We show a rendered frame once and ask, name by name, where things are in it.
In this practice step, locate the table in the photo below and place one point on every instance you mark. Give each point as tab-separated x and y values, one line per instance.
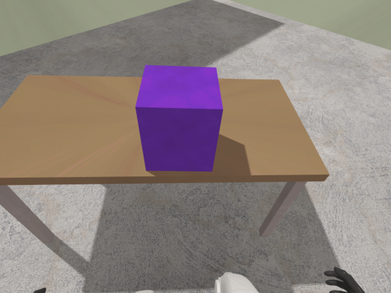
84	130

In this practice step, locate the carton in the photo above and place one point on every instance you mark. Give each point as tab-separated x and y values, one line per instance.
179	111

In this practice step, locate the robot right thigh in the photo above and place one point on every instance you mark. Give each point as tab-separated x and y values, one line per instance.
234	283

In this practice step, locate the robot right hand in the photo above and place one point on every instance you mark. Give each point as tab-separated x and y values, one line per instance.
348	284

